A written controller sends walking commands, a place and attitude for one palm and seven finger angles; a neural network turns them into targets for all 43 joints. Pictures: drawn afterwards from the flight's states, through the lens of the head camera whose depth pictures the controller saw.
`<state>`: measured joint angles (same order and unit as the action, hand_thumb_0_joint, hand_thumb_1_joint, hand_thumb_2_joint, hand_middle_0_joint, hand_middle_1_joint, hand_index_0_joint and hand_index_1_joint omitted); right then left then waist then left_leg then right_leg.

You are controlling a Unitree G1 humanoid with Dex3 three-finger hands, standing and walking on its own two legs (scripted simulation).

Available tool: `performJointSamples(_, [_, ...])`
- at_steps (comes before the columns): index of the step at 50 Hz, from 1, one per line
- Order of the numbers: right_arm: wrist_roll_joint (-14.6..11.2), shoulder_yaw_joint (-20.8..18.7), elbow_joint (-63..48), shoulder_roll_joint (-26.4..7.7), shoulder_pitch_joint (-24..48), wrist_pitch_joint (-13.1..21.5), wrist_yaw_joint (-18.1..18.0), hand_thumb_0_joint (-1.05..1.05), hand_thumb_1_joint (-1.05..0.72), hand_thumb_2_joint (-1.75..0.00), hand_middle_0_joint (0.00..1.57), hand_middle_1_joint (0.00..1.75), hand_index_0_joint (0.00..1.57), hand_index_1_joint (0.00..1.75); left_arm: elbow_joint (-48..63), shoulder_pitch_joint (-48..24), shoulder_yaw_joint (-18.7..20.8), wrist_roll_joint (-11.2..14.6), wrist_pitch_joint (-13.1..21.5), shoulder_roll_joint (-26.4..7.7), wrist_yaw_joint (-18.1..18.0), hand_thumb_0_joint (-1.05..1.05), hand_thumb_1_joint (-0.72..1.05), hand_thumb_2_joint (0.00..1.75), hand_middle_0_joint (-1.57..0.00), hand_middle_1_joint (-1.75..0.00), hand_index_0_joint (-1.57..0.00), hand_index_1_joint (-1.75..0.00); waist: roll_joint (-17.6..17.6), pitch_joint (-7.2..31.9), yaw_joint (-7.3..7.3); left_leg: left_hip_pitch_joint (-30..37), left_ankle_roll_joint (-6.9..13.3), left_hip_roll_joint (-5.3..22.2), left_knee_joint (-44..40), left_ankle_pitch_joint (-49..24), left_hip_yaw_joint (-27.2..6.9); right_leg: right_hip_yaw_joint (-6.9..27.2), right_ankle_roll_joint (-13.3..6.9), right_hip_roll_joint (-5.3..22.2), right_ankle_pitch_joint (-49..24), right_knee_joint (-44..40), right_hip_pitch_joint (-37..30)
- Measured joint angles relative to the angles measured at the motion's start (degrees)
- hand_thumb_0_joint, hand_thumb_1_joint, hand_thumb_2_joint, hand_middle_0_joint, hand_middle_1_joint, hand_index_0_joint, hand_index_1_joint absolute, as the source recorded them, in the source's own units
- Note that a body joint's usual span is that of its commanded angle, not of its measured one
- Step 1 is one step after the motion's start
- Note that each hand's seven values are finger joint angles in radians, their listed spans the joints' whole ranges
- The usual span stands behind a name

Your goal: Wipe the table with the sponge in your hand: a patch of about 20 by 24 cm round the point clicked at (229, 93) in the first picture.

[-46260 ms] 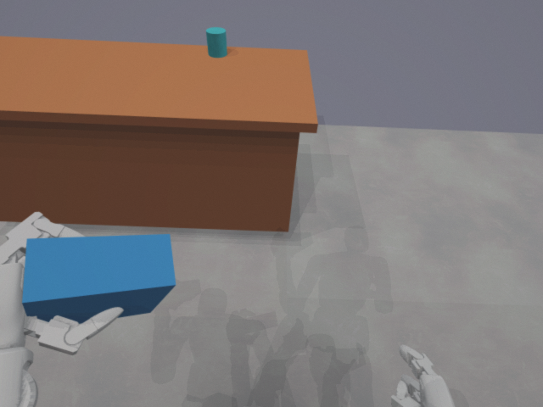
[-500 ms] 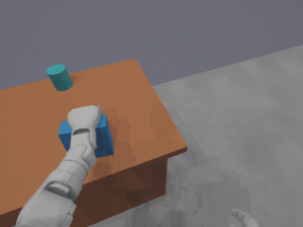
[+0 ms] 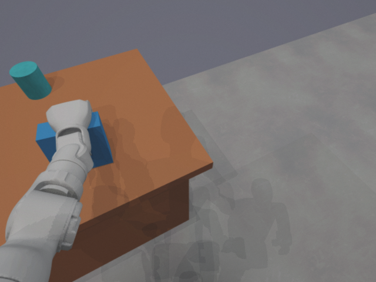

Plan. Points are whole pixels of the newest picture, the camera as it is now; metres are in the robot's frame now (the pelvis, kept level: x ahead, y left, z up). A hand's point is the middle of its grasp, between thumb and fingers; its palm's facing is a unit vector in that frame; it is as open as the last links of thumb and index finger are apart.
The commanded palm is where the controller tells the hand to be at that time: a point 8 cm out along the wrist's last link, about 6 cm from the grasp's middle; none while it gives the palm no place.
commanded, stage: wipe forward along the middle lane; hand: left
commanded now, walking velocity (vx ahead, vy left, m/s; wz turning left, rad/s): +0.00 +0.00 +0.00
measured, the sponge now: (81, 150) +0.43 +0.26 -0.02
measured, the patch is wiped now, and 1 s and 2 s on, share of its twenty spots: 1.00 1.00 1.00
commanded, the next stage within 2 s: slide back across to the first lane in 0.74 s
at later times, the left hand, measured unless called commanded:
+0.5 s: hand (72, 116) +0.50 +0.28 +0.04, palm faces -0.12 +0.02 -0.99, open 10.2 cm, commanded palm +0.50 +0.28 +0.07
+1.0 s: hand (66, 107) +0.54 +0.31 +0.04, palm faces -0.11 -0.02 -0.99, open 10.2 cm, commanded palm +0.52 +0.30 +0.08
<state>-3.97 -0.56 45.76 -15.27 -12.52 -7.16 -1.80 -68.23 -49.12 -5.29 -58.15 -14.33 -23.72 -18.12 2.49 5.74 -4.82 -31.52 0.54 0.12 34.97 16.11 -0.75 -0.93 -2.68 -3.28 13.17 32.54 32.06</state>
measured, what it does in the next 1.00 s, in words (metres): stands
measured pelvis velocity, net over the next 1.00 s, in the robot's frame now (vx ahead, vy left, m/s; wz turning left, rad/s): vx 0.02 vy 0.03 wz -0.03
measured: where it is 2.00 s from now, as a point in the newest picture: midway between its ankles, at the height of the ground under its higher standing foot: outside the picture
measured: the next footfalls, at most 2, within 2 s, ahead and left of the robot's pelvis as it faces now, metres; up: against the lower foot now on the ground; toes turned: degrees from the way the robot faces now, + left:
none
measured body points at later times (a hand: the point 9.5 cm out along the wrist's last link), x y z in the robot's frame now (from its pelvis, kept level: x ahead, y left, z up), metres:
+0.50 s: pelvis +0.01 +0.02 -0.01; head +0.11 +0.03 +0.43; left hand +0.51 +0.28 +0.09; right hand +0.03 -0.25 -0.14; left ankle +0.00 +0.12 -0.73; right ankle +0.02 -0.09 -0.73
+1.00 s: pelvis +0.02 +0.03 -0.01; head +0.13 +0.05 +0.42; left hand +0.54 +0.30 +0.09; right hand +0.00 -0.24 -0.14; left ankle +0.00 +0.12 -0.73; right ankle +0.02 -0.09 -0.73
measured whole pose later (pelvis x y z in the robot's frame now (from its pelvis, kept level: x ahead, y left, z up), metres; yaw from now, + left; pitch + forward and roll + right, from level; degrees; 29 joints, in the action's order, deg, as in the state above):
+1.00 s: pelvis +0.02 +0.03 -0.01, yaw -1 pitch +21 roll -3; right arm -2.1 0.0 44.2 -14.9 -18.5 -7.7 0.6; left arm -78.2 -63.5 0.6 -62.6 -13.2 -34.0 -15.3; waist 2.5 7.4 -9.9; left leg -42.9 2.8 0.1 42.4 20.5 -0.3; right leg -0.5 -0.4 -3.3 15.2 35.6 41.5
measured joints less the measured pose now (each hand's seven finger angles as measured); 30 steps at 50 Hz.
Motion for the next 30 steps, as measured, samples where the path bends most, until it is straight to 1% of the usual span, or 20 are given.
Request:
performJointSamples(4, [0.03, 0.04, -0.13, -0.15, -0.92, 0.45, 0.21, 0.01, -0.90, -0.90, 0.20, 0.30, 0.20, 0.30, -1.92, -1.67, 1.29, -0.04, 0.43, -1.71, 0.27, 0.02, -0.54, 1.05, -0.75, -1.31, -0.76, -1.33, -0.01, 0.25, -0.83, -1.36, 0.07, 0.26, 0.58, 0.23, 0.25, 0.24, 0.10, -0.26, -0.18, 0.05, 1.22])
performJointSamples(7, [0.03, 0.02, -0.19, -0.24, -1.66, 0.78, 0.42, 0.01, -0.90, -0.90, 0.20, 0.30, 0.20, 0.30, -3.33, -3.19, 1.18, -0.63, 0.58, -2.59, 0.70, 0.02, -0.54, 1.05, -0.75, -1.31, -0.76, -1.33, -0.02, 0.39, -1.35, -2.35, 0.16, 0.30, 1.09, 0.46, 0.22, 0.21, 0.22, -0.31, -0.14, 0.18, 2.03])
performJointSamples(10, [0.14, -0.02, -0.24, -0.30, -2.25, 0.96, 0.65, 0.01, -0.90, -0.90, 0.20, 0.30, 0.20, 0.30, -4.17, -4.19, 1.89, -1.24, 1.06, -3.45, 1.01, 0.02, -0.54, 1.05, -0.75, -1.31, -0.76, -1.33, 0.01, 0.59, -1.72, -3.25, 0.29, 0.36, 1.57, 0.75, 0.34, 0.33, 0.36, -0.37, -0.10, 0.28, 2.80])
performJointSamples(14, [0.30, -0.08, -0.35, -0.25, -2.96, 1.19, 0.93, 0.01, -0.90, -0.90, 0.20, 0.30, 0.20, 0.30, -5.01, -5.21, 2.61, -1.27, 1.64, -4.43, 1.14, 0.02, -0.54, 1.05, -0.75, -1.31, -0.76, -1.33, 0.03, 0.88, -2.04, -4.31, 0.53, 0.40, 2.23, 1.22, 0.49, 0.48, 0.62, -0.41, 0.07, 0.47, 3.69])
performJointSamples(20, [0.57, -0.04, -0.43, 0.04, -3.69, 1.27, 1.41, 0.00, -0.90, -0.90, 0.20, 0.30, 0.20, 0.30, -6.46, -7.18, 2.96, -2.12, 1.96, -5.12, 1.25, 0.02, -0.54, 1.06, -0.75, -1.30, -0.76, -1.33, -0.07, 1.42, -2.42, -5.87, 0.96, 0.22, 3.27, 1.93, 0.43, 0.42, 1.03, -0.24, 0.53, 0.91, 4.91])
performJointSamples(25, [0.93, -0.17, -0.40, 0.34, -3.92, 1.31, 1.84, 0.00, -0.90, -0.90, 0.20, 0.30, 0.20, 0.30, -7.76, -9.45, 2.17, -2.97, 1.32, -5.24, 1.06, 0.02, -0.55, 1.06, -0.76, -1.30, -0.76, -1.33, -0.01, 1.66, -2.74, -7.32, 1.32, -0.03, 4.35, 2.56, 0.23, 0.21, 1.37, -0.01, 1.03, 1.51, 6.04])
performJointSamples(30, [1.26, -0.01, -0.49, 0.66, -3.97, 1.10, 2.08, 0.00, -0.90, -0.90, 0.20, 0.30, 0.20, 0.30, -9.01, -10.96, 2.82, -2.74, 0.96, -5.89, 1.13, 0.02, -0.55, 1.06, -0.76, -1.30, -0.76, -1.33, -0.01, 1.99, -3.14, -8.37, 1.66, -0.10, 5.14, 3.15, 0.42, 0.39, 1.73, 0.05, 1.38, 1.94, 6.96])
